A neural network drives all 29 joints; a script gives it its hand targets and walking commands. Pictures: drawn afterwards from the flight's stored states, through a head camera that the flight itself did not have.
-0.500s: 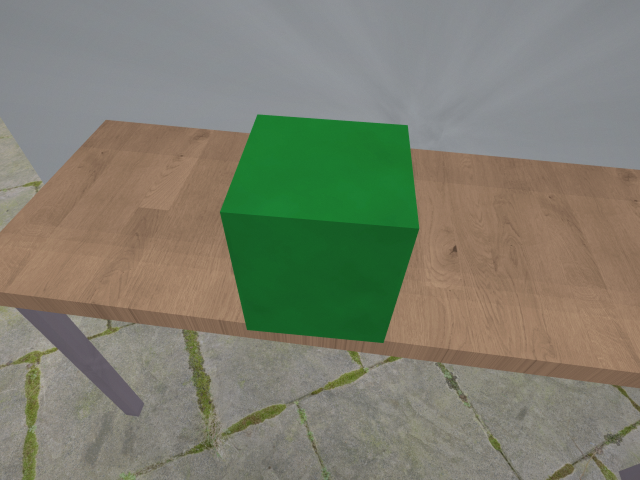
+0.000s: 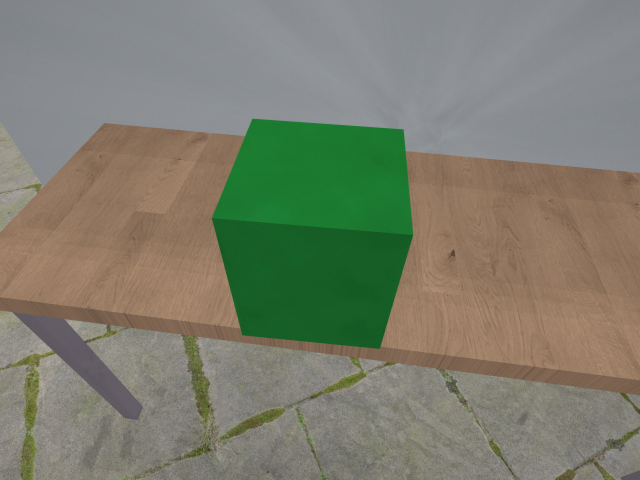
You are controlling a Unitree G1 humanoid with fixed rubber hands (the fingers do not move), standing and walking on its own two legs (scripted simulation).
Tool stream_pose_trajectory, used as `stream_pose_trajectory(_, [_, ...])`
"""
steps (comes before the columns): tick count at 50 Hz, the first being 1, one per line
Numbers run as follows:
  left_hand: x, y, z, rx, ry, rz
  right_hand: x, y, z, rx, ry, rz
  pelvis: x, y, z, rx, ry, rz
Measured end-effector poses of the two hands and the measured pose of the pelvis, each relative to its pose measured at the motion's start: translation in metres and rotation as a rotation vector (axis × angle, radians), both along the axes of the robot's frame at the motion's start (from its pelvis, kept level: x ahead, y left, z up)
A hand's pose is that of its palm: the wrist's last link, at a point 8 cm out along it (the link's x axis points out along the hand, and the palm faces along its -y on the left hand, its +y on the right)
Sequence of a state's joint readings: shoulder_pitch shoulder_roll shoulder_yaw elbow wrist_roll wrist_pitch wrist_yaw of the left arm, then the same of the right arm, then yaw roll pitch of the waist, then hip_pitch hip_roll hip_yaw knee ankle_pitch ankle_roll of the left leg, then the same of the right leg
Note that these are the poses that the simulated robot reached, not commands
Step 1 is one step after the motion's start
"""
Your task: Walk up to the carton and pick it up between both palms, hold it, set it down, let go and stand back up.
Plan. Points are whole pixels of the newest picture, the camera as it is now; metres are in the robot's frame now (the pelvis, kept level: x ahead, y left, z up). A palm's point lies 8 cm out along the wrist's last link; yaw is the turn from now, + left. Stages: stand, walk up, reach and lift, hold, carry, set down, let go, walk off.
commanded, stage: stand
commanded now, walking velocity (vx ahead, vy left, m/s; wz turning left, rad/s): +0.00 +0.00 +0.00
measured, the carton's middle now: (318, 238) +0.43 +0.02 +0.06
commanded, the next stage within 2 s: none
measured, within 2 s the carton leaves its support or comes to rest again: neither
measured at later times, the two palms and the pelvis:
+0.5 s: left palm out of the picture -0.04 +0.20 -0.14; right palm out of the picture -0.03 -0.20 -0.15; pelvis +0.01 -0.01 +0.00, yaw +0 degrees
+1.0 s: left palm out of the picture -0.03 +0.20 -0.14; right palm out of the picture -0.02 -0.21 -0.15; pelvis +0.02 +0.00 +0.00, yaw +0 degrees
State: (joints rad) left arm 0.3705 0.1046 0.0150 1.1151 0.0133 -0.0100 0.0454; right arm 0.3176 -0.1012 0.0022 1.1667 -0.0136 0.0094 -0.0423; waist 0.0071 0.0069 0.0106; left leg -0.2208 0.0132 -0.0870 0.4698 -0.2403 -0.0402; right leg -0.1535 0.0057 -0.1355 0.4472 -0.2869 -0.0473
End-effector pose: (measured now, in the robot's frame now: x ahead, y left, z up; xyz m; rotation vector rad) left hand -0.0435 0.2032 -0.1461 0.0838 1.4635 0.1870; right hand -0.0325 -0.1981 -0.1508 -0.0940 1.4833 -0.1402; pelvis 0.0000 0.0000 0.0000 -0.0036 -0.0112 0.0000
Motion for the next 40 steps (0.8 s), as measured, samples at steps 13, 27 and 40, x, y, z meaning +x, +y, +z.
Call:
stream_pose_trajectory(13, [0.000, -0.006, 0.001, -0.006, 0.008, 0.002, 0.001, 0.001, 0.000, 0.011, 0.008, 0.000, 0.003, -0.003, 0.001, 0.000, -0.002, -0.003])
stream_pose_trajectory(27, [0.004, -0.003, 0.004, 0.009, 0.023, 0.005, 0.010, -0.007, 0.000, 0.001, 0.016, -0.002, 0.011, -0.006, 0.001, -0.001, 0.008, 0.000])
stream_pose_trajectory(40, [0.017, -0.010, 0.000, -0.012, 0.003, -0.007, 0.020, -0.006, 0.000, -0.005, 0.006, -0.001, 0.016, -0.005, 0.000, 0.000, 0.001, -0.002])
